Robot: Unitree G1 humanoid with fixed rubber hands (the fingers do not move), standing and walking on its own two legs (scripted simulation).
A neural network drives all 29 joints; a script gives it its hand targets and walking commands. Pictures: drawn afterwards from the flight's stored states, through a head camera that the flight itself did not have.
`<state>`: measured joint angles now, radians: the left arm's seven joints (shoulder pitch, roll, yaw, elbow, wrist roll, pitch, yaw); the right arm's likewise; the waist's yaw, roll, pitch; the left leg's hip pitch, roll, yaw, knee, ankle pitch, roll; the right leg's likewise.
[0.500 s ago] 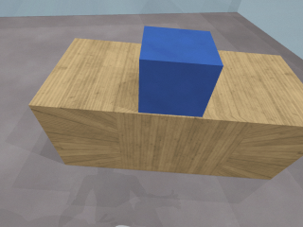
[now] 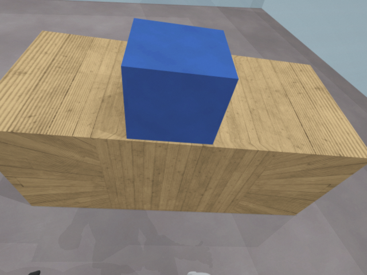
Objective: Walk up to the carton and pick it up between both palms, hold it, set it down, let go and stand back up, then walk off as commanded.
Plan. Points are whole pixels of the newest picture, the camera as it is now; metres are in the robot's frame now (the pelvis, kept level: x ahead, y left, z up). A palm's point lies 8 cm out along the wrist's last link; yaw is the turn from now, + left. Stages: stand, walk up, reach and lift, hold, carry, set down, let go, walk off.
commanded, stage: walk off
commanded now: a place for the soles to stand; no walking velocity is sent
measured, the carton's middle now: (175, 84) +0.70 +0.02 +0.00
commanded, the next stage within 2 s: none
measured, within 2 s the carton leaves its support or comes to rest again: neither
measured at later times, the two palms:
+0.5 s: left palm out of the picture +0.09 +0.30 -0.10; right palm out of the picture +0.14 -0.34 -0.08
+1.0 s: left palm out of the picture +0.08 +0.29 -0.09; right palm out of the picture +0.07 -0.35 -0.07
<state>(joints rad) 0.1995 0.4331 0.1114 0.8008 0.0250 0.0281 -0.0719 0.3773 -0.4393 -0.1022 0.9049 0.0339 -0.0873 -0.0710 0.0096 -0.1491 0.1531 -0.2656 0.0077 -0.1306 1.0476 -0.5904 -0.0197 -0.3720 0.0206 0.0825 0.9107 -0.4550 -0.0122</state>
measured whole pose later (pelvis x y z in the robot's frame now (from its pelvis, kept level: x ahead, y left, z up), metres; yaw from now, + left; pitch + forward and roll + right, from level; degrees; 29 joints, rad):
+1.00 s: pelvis -0.02 -0.02 +0.01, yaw +0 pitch -6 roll +0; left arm 0.19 0.41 0.06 0.80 0.01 0.00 -0.01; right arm 0.16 -0.42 -0.08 0.90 0.03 -0.05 -0.03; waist 0.01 -0.02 0.16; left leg -0.39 -0.03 -0.05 0.79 -0.29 0.01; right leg -0.34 0.04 0.02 0.83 -0.44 -0.03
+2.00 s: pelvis -0.06 +0.02 +0.01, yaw +0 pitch -4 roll -1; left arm 0.27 0.41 0.07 0.82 0.02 0.02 -0.03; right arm 0.24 -0.43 -0.08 0.91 0.03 -0.08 -0.03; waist 0.03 -0.01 0.15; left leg -0.34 -0.04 -0.06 0.81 -0.40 0.03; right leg -0.33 0.02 0.00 0.91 -0.44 -0.02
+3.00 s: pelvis -0.03 -0.06 +0.01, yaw +0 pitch -6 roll +2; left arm 0.23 0.41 0.07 0.82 0.02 -0.02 -0.02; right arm 0.20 -0.44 -0.08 0.90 0.03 -0.09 -0.03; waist 0.02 -0.08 0.14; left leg -0.34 -0.05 -0.04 0.76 -0.33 0.01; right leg -0.32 -0.01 -0.01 0.94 -0.50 -0.05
